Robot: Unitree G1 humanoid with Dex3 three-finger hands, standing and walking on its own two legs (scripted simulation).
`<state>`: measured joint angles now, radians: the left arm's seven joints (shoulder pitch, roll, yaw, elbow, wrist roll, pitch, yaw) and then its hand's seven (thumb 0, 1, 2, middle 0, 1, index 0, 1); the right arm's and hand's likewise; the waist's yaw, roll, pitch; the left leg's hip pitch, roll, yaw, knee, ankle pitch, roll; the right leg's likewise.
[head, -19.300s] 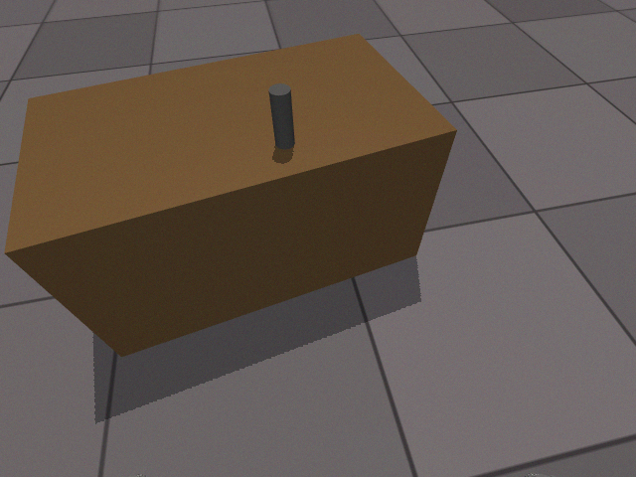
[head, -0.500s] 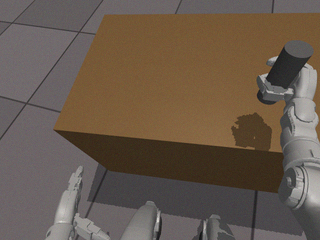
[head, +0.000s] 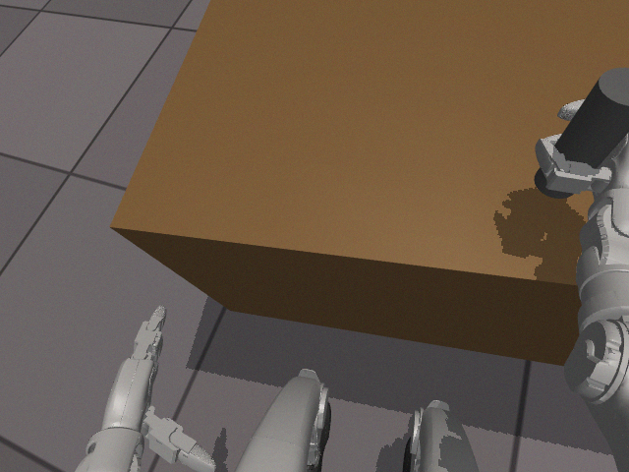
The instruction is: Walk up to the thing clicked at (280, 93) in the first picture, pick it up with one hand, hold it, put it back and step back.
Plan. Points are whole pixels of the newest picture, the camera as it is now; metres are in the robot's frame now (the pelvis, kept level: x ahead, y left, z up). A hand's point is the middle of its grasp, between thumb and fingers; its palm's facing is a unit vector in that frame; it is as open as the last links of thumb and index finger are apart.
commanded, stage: lower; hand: right
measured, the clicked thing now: (586, 142) +0.51 -0.21 +0.05
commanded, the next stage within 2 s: loosen in 0.84 s
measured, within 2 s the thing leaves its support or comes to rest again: rests again in 0.76 s
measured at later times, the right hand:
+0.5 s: hand (558, 164) +0.51 -0.20 +0.00, palm faces +0.19 +0.98 +0.01, open 7.1 cm
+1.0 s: hand (555, 174) +0.51 -0.21 -0.02, palm faces +0.20 +0.98 +0.01, open 7.2 cm
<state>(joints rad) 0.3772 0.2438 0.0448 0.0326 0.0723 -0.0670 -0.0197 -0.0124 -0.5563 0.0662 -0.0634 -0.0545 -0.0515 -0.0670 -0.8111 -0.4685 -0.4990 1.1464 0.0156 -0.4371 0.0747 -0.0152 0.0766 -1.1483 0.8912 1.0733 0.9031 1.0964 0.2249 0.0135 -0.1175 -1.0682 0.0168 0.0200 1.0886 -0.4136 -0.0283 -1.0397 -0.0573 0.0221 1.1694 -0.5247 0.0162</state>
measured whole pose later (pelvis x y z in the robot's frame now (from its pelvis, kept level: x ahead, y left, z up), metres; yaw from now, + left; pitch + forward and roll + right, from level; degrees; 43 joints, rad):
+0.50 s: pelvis +0.00 +0.00 -0.02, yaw +0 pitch +25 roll +3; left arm 0.40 0.26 0.05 -0.08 0.08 -0.04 -0.03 -0.01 -0.55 0.06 -0.06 -0.05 -0.05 -0.06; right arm -0.82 -0.50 -0.52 1.17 -0.01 -0.47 0.07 -0.02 0.08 -1.15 0.89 1.07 0.90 1.10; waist 0.26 0.01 -0.13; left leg -1.17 0.01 0.03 1.17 -0.44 -0.03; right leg -1.15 -0.06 0.04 1.27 -0.56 0.01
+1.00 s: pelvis +0.00 +0.00 -0.03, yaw +0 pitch +26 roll +3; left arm 0.42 0.26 0.04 -0.13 0.08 -0.03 -0.03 -0.01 -0.55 0.05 -0.06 -0.05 -0.05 -0.06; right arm -0.79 -0.51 -0.55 1.15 0.00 -0.49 0.09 -0.02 0.08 -1.15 0.89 1.08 0.90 1.10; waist 0.27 0.01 -0.14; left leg -1.22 0.01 0.04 1.23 -0.46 -0.02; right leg -1.21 -0.06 0.05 1.33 -0.58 0.02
